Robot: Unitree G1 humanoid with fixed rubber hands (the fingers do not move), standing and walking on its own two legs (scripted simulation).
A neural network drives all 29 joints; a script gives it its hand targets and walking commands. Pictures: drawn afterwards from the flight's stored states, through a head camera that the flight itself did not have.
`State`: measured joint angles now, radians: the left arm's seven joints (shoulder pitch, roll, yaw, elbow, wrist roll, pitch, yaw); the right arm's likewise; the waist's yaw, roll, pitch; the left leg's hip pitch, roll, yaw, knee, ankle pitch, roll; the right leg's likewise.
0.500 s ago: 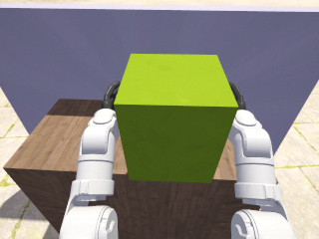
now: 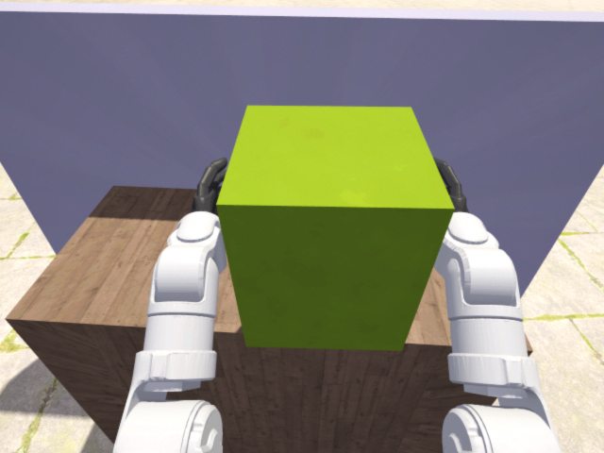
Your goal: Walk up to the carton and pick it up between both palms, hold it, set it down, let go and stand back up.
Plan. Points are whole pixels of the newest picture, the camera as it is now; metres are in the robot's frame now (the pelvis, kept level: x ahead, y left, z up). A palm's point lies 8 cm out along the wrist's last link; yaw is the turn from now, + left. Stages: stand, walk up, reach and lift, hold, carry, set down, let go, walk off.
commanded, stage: hold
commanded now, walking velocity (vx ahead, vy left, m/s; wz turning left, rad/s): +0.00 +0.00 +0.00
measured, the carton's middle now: (326, 230) +0.36 +0.00 +0.16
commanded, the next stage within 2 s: none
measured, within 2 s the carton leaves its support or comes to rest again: neither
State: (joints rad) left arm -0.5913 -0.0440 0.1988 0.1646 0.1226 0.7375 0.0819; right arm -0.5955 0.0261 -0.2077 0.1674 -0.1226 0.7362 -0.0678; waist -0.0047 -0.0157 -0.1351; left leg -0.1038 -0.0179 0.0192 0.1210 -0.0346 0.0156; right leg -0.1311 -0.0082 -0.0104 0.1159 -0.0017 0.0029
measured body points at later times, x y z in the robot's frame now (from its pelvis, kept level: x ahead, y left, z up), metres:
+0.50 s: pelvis +0.01 +0.00 +0.00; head -0.03 +0.00 +0.45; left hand +0.37 +0.15 +0.18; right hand +0.37 -0.16 +0.19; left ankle +0.02 +0.11 -0.75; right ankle +0.04 -0.12 -0.75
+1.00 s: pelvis +0.00 +0.00 +0.00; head -0.04 +0.00 +0.45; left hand +0.37 +0.15 +0.17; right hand +0.37 -0.16 +0.18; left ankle +0.02 +0.11 -0.75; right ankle +0.04 -0.12 -0.75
